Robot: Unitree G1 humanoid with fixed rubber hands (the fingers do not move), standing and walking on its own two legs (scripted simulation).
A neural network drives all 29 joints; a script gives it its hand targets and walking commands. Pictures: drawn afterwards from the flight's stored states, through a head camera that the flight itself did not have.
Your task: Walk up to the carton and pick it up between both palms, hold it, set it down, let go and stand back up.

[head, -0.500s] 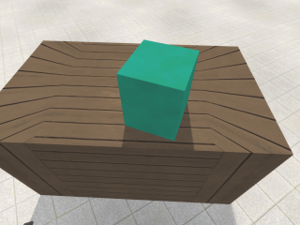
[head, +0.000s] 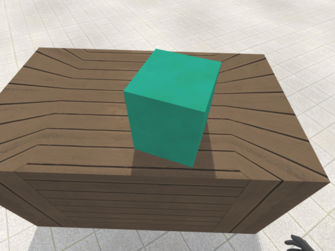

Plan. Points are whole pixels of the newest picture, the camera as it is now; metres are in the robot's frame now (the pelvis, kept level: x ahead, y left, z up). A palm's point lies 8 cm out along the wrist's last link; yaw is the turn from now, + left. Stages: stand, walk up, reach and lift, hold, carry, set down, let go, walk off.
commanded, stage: walk up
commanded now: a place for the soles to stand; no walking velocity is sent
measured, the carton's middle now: (174, 108) +0.51 -0.01 +0.02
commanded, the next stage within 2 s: reach and lift in 0.76 s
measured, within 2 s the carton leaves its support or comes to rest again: neither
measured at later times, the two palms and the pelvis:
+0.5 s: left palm out of the picture +0.06 +0.34 -0.09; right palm out of the picture +0.11 -0.33 -0.08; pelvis +0.00 +0.00 +0.00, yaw +0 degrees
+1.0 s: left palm (42, 232) +0.19 +0.30 -0.06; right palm out of the picture +0.14 -0.33 -0.08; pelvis -0.01 -0.01 -0.01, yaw +0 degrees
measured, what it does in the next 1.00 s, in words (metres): stands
